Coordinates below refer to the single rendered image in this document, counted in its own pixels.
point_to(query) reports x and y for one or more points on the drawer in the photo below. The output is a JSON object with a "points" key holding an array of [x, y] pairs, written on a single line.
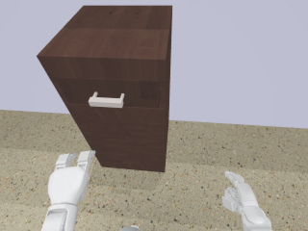
{"points": [[137, 93]]}

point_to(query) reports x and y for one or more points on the handle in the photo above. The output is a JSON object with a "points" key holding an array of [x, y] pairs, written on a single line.
{"points": [[106, 102]]}

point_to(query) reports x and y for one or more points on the right robot forearm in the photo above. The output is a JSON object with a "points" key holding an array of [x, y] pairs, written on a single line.
{"points": [[254, 219]]}

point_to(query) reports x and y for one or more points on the left robot forearm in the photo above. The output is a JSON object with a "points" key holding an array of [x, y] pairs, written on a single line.
{"points": [[60, 217]]}

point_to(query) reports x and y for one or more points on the left robot hand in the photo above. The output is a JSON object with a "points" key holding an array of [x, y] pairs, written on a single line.
{"points": [[69, 184]]}

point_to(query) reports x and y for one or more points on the cabinet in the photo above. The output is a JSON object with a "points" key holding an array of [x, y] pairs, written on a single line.
{"points": [[129, 42]]}

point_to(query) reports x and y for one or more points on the right robot hand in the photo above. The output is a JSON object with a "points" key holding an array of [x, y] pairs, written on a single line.
{"points": [[243, 195]]}

